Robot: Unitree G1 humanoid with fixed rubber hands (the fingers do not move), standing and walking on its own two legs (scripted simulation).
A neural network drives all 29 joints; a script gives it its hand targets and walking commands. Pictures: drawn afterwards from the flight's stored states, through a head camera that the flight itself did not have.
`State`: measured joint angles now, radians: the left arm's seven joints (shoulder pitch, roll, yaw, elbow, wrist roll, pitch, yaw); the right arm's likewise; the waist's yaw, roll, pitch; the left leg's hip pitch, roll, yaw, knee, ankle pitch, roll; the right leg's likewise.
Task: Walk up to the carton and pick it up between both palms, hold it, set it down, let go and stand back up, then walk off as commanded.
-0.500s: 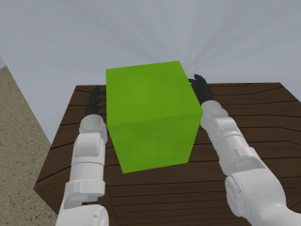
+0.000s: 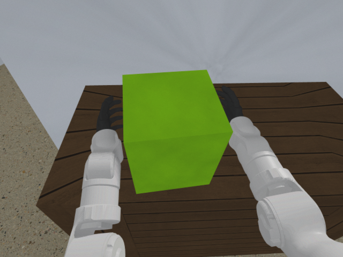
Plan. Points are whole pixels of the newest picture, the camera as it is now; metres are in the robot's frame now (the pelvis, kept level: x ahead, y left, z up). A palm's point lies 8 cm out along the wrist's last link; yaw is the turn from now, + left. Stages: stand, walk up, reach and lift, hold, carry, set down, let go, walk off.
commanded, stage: set down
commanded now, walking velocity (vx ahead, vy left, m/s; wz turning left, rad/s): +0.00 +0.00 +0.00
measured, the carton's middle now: (169, 134) +0.42 +0.03 +0.07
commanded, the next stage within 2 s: none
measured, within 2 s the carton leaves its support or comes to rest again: rests again in 1.00 s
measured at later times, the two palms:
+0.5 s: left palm (109, 133) +0.38 +0.17 +0.11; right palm (229, 116) +0.44 -0.13 +0.12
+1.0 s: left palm (110, 137) +0.37 +0.17 +0.11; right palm (232, 120) +0.43 -0.13 +0.12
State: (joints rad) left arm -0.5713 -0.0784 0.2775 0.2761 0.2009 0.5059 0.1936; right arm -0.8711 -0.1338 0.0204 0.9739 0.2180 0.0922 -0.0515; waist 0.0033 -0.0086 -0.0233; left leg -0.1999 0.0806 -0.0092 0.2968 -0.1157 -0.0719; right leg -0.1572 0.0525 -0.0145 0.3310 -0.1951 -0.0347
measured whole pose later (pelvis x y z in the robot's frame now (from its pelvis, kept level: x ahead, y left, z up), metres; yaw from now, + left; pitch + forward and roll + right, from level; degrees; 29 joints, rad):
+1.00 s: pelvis +0.00 -0.01 +0.00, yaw +0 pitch +3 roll +0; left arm -0.53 -0.14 0.35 0.29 0.23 0.33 0.16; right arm -0.84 -0.13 -0.01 0.95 0.12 -0.01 0.02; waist 0.01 -0.01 0.00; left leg -0.22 0.09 -0.01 0.26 -0.10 -0.08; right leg -0.19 0.06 -0.02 0.31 -0.18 -0.04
